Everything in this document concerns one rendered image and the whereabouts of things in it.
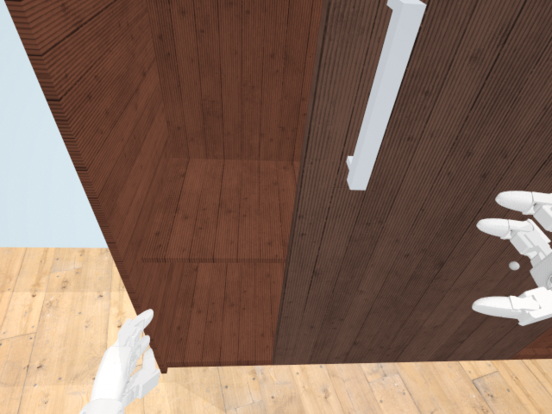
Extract handle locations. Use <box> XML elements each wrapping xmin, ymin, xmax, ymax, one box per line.
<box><xmin>346</xmin><ymin>0</ymin><xmax>426</xmax><ymax>191</ymax></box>

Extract robot right hand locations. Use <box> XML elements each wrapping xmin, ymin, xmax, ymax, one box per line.
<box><xmin>472</xmin><ymin>191</ymin><xmax>552</xmax><ymax>326</ymax></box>

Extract robot left hand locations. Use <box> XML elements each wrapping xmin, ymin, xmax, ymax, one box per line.
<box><xmin>90</xmin><ymin>309</ymin><xmax>160</xmax><ymax>408</ymax></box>

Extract wardrobe door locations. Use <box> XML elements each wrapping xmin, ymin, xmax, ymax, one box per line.
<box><xmin>272</xmin><ymin>0</ymin><xmax>552</xmax><ymax>366</ymax></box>
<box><xmin>526</xmin><ymin>327</ymin><xmax>552</xmax><ymax>348</ymax></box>

